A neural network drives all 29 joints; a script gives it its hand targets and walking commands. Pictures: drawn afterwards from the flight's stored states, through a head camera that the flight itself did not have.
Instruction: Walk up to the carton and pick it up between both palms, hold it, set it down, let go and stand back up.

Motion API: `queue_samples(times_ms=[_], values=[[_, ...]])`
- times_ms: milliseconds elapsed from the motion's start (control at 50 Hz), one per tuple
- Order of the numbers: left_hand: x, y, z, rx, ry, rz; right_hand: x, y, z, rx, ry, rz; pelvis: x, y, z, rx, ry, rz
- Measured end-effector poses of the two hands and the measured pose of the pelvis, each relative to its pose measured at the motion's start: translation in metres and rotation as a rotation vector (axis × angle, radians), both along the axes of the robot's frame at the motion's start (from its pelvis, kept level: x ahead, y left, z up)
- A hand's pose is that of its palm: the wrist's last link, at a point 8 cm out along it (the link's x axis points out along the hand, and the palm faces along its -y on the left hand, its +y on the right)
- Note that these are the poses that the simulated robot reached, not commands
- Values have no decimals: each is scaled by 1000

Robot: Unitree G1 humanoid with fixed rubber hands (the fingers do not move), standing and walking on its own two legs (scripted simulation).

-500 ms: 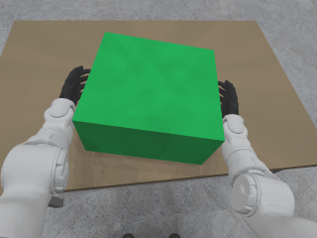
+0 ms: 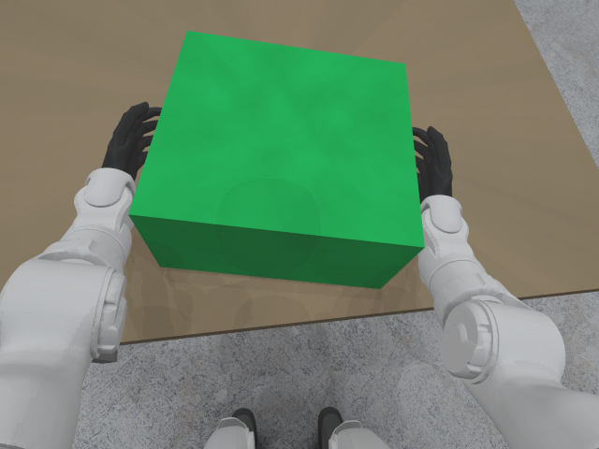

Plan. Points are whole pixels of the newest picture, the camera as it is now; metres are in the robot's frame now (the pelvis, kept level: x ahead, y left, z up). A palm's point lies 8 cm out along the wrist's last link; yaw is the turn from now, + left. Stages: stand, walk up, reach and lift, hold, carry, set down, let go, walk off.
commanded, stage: set down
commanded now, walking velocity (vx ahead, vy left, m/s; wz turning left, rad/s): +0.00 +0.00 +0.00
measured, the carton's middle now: (285, 162) +0.50 +0.01 -0.02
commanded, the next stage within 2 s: none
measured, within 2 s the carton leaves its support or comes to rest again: rests again in 0.18 s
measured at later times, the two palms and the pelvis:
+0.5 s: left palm (96, 158) +0.48 +0.25 +0.02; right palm (452, 165) +0.45 -0.20 +0.05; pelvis -0.02 +0.00 -0.02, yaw +0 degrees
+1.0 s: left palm (99, 178) +0.46 +0.25 +0.00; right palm (487, 196) +0.42 -0.25 +0.03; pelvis -0.02 +0.01 -0.02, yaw -1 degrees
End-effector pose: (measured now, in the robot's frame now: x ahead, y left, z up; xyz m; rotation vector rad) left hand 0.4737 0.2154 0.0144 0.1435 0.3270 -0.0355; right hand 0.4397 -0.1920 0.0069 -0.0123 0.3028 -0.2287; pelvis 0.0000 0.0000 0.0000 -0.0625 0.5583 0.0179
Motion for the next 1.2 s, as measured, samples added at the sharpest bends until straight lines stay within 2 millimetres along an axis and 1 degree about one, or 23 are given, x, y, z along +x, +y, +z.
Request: queue_samples(times_ms=[60, 140, 180, 240, 300, 340, 360, 420, 480, 520, 580, 640, 700, 740, 840, 980, 1080, 1200], values=[[0, 1, 0, -20, 3, 32, 3, -2, 2, -1, 9, 4, -2, 0, -3, 3, 16, -6], [5, 7, 8, -32, -19, 102, 8, -5, 10, -1, 13, -5, -6, 0, -10, -1, 26, -25], [7, 15, 14, -30, -36, 132, 11, -11, 19, -2, -1, -31, -8, 1, -14, -2, 22, -22], [11, 32, 28, -22, -58, 171, 12, -27, 37, 3, -17, -82, -10, 3, -17, -5, 21, -26], [12, 45, 39, 19, -69, 175, 13, -39, 53, -22, -22, -89, -12, 5, -20, -6, 6, -28], [12, 49, 42, 35, -74, 162, 14, -41, 61, -41, -27, -77, -14, 5, -21, -3, -7, -25], [11, 48, 41, 39, -77, 150, 14, -39, 63, -42, -27, -68, -15, 5, -22, 0, -10, -23], [9, 42, 32, 8, -75, 128, 14, -27, 60, -23, -10, -38, -16, 5, -23, 4, -12, -16], [5, 33, 15, -6, -54, 94, 11, -12, 48, -1, 12, -21, -17, 4, -22, 1, -6, -4], [2, 30, 2, -12, -38, 87, 9, -6, 39, 13, 27, -27, -17, 4, -22, -5, 6, 6], [-2, 29, -17, -24, -14, 96, 5, -7, 25, 16, 54, -43, -17, 3, -23, -14, 33, 15], [-4, 26, -31, -30, -11, 88, 4, -9, 14, 12, 55, -49, -19, 3, -24, -19, 57, 17], [-4, 24, -39, -52, -21, 85, 3, -13, 8, 11, 42, -58, -19, 3, -26, -27, 83, 18], [-4, 24, -42, -51, -12, 82, 2, -20, 5, 18, 36, -77, -19, 4, -27, -31, 96, 17], [-4, 26, -37, -59, -6, 84, -4, -39, 9, -16, 5, -94, -19, 6, -25, -29, 74, 3], [-10, 33, -19, -49, 13, 85, -20, -60, 18, -12, -14, -107, -18, 10, -20, -13, 19, -7], [-15, 39, -5, -44, 7, 107, -27, -63, 22, -8, -16, -100, -19, 10, -17, 0, -18, -18], [-26, 44, 10, -44, -20, 98, -35, -53, 23, -14, -28, -62, -20, 8, -10, 4, -64, -13]])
